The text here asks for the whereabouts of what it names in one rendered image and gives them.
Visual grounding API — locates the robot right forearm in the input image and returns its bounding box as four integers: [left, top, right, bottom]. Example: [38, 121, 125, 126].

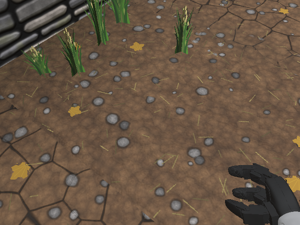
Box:
[277, 211, 300, 225]

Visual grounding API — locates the right robot hand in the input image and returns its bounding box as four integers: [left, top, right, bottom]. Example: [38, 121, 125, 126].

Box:
[225, 163, 300, 225]

